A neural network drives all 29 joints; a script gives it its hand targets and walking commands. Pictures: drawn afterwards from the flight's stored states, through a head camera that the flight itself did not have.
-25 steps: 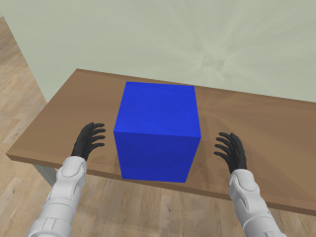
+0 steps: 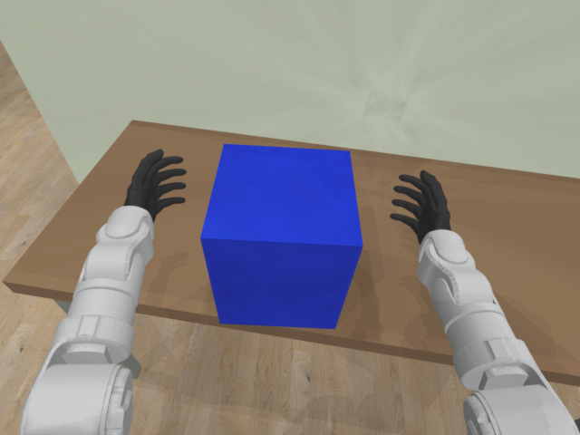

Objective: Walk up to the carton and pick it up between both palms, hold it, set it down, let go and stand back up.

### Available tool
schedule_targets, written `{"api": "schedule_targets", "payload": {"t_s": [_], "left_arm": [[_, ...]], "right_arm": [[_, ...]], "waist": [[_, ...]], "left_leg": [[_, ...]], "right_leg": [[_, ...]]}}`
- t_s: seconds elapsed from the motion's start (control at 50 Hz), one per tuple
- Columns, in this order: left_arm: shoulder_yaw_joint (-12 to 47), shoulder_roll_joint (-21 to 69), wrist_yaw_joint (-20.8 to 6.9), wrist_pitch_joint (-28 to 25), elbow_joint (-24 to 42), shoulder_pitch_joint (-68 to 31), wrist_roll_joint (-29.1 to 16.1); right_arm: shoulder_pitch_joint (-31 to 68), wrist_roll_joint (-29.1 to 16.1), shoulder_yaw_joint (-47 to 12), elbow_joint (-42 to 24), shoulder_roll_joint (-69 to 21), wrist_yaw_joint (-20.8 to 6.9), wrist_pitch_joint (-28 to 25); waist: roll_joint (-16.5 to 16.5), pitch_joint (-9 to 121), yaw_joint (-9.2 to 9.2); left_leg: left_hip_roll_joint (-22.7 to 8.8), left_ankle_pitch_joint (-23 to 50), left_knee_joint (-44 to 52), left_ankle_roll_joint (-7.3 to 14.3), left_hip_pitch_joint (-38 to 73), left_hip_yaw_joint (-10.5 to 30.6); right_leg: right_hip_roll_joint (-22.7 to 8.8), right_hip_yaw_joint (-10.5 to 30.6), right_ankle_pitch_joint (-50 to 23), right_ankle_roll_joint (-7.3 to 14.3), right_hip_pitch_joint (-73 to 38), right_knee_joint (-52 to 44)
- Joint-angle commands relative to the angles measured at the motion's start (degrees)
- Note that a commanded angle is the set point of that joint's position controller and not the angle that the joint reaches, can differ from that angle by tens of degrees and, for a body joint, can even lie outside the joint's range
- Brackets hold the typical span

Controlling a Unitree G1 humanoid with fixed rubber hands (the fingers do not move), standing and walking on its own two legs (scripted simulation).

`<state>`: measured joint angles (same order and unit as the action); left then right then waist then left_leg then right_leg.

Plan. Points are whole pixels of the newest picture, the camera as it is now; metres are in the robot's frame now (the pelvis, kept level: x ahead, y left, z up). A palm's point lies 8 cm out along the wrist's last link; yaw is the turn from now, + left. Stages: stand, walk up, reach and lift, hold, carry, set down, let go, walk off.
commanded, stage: reach and lift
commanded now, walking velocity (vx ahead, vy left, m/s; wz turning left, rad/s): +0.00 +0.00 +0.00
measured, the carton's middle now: (282, 240) +0.43 +0.04 -0.01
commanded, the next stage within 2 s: none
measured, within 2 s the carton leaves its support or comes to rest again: neither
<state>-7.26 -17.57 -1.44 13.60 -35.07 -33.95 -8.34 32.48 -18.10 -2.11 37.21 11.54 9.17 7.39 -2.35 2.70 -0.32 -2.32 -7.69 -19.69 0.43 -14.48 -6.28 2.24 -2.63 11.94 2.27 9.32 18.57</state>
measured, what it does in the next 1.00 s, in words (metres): stands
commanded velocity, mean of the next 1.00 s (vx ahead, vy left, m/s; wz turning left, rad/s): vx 0.00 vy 0.00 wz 0.00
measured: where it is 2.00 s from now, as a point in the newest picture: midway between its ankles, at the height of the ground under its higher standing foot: outside the picture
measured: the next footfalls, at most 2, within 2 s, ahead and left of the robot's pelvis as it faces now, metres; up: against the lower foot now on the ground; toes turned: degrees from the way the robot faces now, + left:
none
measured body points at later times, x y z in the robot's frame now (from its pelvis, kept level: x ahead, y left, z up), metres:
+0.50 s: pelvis +0.00 +0.00 +0.00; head +0.02 +0.03 +0.45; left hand +0.45 +0.24 +0.17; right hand +0.45 -0.17 +0.16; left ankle +0.03 +0.11 -0.75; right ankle -0.03 -0.09 -0.75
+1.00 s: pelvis -0.01 +0.01 -0.01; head +0.03 +0.03 +0.44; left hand +0.44 +0.23 +0.08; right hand +0.44 -0.16 +0.08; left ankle +0.03 +0.11 -0.75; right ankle -0.03 -0.09 -0.75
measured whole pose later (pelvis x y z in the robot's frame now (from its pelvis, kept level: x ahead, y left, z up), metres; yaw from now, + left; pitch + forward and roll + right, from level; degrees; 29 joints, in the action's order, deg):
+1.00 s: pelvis -0.01 +0.01 -0.01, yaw +1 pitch +14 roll -2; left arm 0.9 -17.9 -0.5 -8.2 -76.0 -55.0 -10.5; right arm 51.7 -18.7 -3.0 70.1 12.3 5.3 -3.9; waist -1.7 10.2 0.9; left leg -2.8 -7.6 -25.1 0.6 -31.6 -4.1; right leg 2.6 -4.7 11.2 2.2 24.6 21.6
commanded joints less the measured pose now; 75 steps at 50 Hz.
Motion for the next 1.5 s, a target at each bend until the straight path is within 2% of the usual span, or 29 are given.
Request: {"api": "schedule_targets", "payload": {"t_s": [0.0,0.06,0.1,0.18,0.22,0.28,0.34,0.38,0.42,0.44,0.54,0.66,0.7,0.76,0.78,0.84,0.88,0.9,0.98,1.08,1.16,1.18,1.2,1.22,1.24,1.3,1.34,1.4,1.48], "left_arm": [[-0.92,-7.90,0.16,-1.05,0.57,-23.19,-0.41],[-0.79,-8.61,-0.02,-1.05,-0.48,-26.52,-0.31],[-1.05,-8.86,0.10,-0.88,-1.79,-27.13,-0.50],[0.27,-9.48,0.86,0.11,-3.21,-31.70,-0.17],[-0.02,-10.82,0.84,0.97,-6.30,-33.07,-0.48],[3.01,-11.09,1.45,0.18,-7.43,-38.68,-3.30],[4.37,-11.06,1.95,-0.41,-8.01,-40.24,-3.82],[4.74,-11.26,1.93,0.25,-9.70,-41.44,-4.08],[5.18,-10.90,1.88,1.00,-14.38,-42.15,-3.82],[5.86,-10.85,1.62,0.87,-15.50,-42.97,-4.32],[4.44,-12.26,1.92,-1.24,-18.12,-46.06,-2.59],[5.98,-11.16,1.40,-4.77,-23.14,-45.01,-3.44],[5.64,-10.68,1.25,-6.69,-25.71,-44.92,-2.98],[6.58,-8.74,0.67,-11.15,-30.17,-41.95,-2.22],[6.54,-8.46,0.46,-13.07,-31.04,-42.24,-2.24],[7.71,-6.53,0.31,-18.91,-31.50,-42.55,-1.83],[7.58,-6.02,0.59,-22.37,-32.38,-42.90,-1.66],[7.51,-6.02,0.74,-23.97,-33.66,-43.23,-1.93],[7.18,-7.16,2.51,-29.02,-35.15,-47.10,-3.12],[8.93,-6.24,3.00,-31.84,-41.27,-49.13,-4.85],[8.98,-5.44,2.37,-32.33,-49.31,-46.92,-4.63],[8.63,-5.40,2.22,-32.69,-49.67,-46.36,-4.48],[8.34,-4.91,2.09,-33.26,-49.42,-45.37,-3.62],[7.85,-4.68,1.92,-33.58,-49.37,-45.02,-3.27],[7.64,-5.00,1.83,-34.05,-48.67,-44.86,-2.74],[7.03,-4.10,1.84,-35.18,-47.56,-43.74,-1.92],[6.03,-4.32,2.44,-36.17,-43.52,-43.69,-1.05],[6.90,-2.10,3.19,-36.43,-41.69,-44.79,-2.12],[8.18,0.22,3.48,-36.58,-40.83,-46.17,-2.61]], "right_arm": [[24.32,-0.26,1.58,-3.56,7.34,0.04,-0.03],[27.53,-2.07,0.71,-1.52,8.36,0.44,0.17],[28.71,-3.54,-0.43,0.30,8.75,0.21,0.22],[32.67,-4.34,-0.08,5.32,11.17,-0.31,1.46],[35.57,-4.23,-0.71,5.56,11.81,-0.54,1.94],[39.87,-4.21,0.58,6.63,12.24,-0.64,2.39],[42.17,-4.62,0.22,6.85,13.60,-1.30,2.57],[41.84,-5.33,0.17,10.45,13.69,-1.49,3.20],[43.63,-5.76,-0.65,14.75,14.58,-1.75,3.88],[44.22,-6.26,-1.22,15.17,13.85,-1.89,3.95],[47.08,-5.97,-1.25,16.30,14.22,-1.88,2.53],[46.60,-5.76,-1.91,20.29,13.16,-2.05,1.16],[46.04,-4.88,-2.32,21.43,12.17,-2.10,-0.30],[43.20,-4.54,-2.51,23.99,10.44,-2.17,-3.70],[42.45,-3.96,-1.95,24.00,10.10,-2.33,-5.30],[40.41,-2.69,-0.93,25.48,9.12,-3.39,-9.83],[39.83,-1.08,0.19,26.92,9.04,-3.88,-12.26],[40.60,-0.64,-0.18,26.70,8.90,-4.04,-13.36],[43.80,1.91,2.34,23.88,8.58,-4.12,-17.23],[45.19,3.23,3.61,26.96,7.68,-3.16,-18.49],[44.46,2.09,2.04,33.18,7.05,-3.04,-19.45],[44.27,1.05,1.14,33.13,7.22,-3.29,-20.21],[43.37,0.91,0.81,34.28,7.09,-3.16,-21.04],[43.07,0.23,-0.22,34.13,6.96,-3.19,-21.77],[41.98,-0.29,-0.40,34.94,7.11,-3.24,-22.49],[41.38,-2.46,-2.62,36.87,7.70,-3.96,-24.26],[40.47,-2.36,-2.10,35.37,7.47,-4.25,-25.49],[42.14,-1.29,-0.73,33.96,7.13,-4.61,-25.78],[43.09,1.46,1.87,33.24,6.79,-4.76,-25.37]], "waist": [[1.87,21.51,0.05],[3.49,23.30,0.22],[2.69,24.33,-0.30],[5.06,23.13,0.09],[3.12,23.08,-0.25],[2.98,25.48,0.97],[4.40,29.55,0.96],[5.39,28.74,0.96],[5.11,25.93,1.27],[4.65,25.84,1.05],[4.42,30.36,0.50],[3.16,28.01,1.43],[2.53,28.17,0.86],[4.42,27.74,1.45],[4.75,29.28,1.04],[7.22,30.91,1.38],[7.14,31.92,1.59],[5.62,32.18,1.45],[4.86,38.71,1.38],[4.59,42.44,3.05],[3.56,40.07,2.36],[3.35,40.44,1.49],[4.50,40.79,1.44],[4.02,41.91,1.13],[4.79,43.02,1.43],[5.64,41.48,0.34],[6.31,43.01,-0.44],[6.36,43.27,0.62],[6.84,45.47,1.53]], "left_leg": [[0.90,14.36,-2.73,0.99,20.12,4.02],[1.45,17.61,-3.85,0.34,19.49,4.31],[1.33,19.58,-4.15,0.30,20.60,4.68],[0.90,18.87,-3.63,-0.62,21.25,5.03],[1.01,17.41,-3.51,0.00,20.61,4.70],[0.98,14.01,-3.31,-0.17,20.23,4.72],[0.61,18.54,-4.80,-0.85,21.32,5.40],[0.49,18.92,-4.76,-1.18,23.38,5.76],[0.30,18.34,-4.86,-1.39,21.06,6.10],[0.52,16.55,-4.62,-1.07,19.87,5.62],[0.86,18.23,-5.35,-1.09,17.78,5.39],[0.92,18.70,-5.76,-1.11,16.98,5.81],[0.72,18.18,-5.70,-1.27,16.08,6.00],[0.19,19.60,-6.64,-1.52,15.01,6.14],[0.27,20.29,-7.19,-1.55,15.31,6.00],[-0.02,22.11,-8.73,-2.80,15.59,5.91],[-0.44,20.59,-9.03,-2.94,14.62,6.12],[-0.29,19.79,-9.16,-2.60,12.87,5.85],[0.04,13.92,-9.83,-2.24,8.03,5.72],[0.13,10.26,-12.00,-1.92,1.66,5.82],[0.48,11.71,-12.92,-2.05,-1.33,5.84],[0.25,14.30,-13.58,-2.15,-0.64,5.85],[0.38,17.69,-14.68,-2.59,-0.30,5.60],[0.28,20.33,-14.77,-2.77,0.81,5.76],[0.48,20.98,-14.77,-3.18,0.84,5.66],[0.20,24.79,-15.15,-3.64,2.66,5.83],[0.08,26.11,-16.11,-3.92,5.35,5.79],[-0.61,22.85,-16.10,-3.93,7.18,6.47],[-0.70,20.88,-17.08,-3.75,7.77,6.76]], "right_leg": [[-0.71,2.91,-12.87,-3.96,5.58,-3.23],[-0.79,2.93,-17.86,-4.29,4.21,-2.47],[-0.30,2.34,-19.44,-4.20,4.41,-2.32],[0.11,1.80,-16.05,-3.54,7.10,-3.40],[-0.02,1.57,-15.27,-4.09,7.17,-3.82],[0.00,0.98,-13.83,-4.13,8.60,-3.52],[0.25,1.00,-16.86,-3.82,9.07,-3.13],[0.35,0.71,-15.97,-3.12,10.92,-3.74],[0.17,0.83,-15.77,-3.22,11.06,-3.89],[0.01,1.14,-15.33,-3.44,10.79,-3.87],[0.15,0.83,-18.63,-4.11,9.13,-2.16],[0.02,0.50,-19.34,-4.20,10.42,-2.18],[-0.18,0.80,-18.09,-4.06,11.34,-2.19],[-0.32,0.52,-17.57,-3.78,12.26,-1.65],[-0.43,0.56,-16.86,-3.51,13.79,-1.43],[-0.37,-0.16,-14.52,-2.78,18.04,-1.15],[-0.33,-0.61,-11.02,-2.31,20.19,-0.93],[-0.40,-0.39,-10.17,-2.48,20.76,-0.53],[-1.34,-0.57,-7.64,-2.87,23.29,2.26],[-2.38,-0.05,-7.55,-3.03,24.70,5.81],[-2.36,0.21,-9.11,-3.33,25.44,7.52],[-2.27,0.11,-10.72,-3.24,25.30,8.02],[-2.23,0.30,-13.50,-3.40,24.73,8.52],[-2.11,0.13,-15.69,-3.22,24.43,8.48],[-2.01,0.06,-16.84,-3.40,23.91,8.51],[-1.45,-0.34,-18.31,-2.77,25.29,8.68],[-1.13,-0.52,-16.54,-2.83,27.59,8.18],[-0.81,-1.19,-10.29,-2.07,32.76,7.01],[-1.03,-1.12,-7.77,-1.64,35.40,7.05]]}}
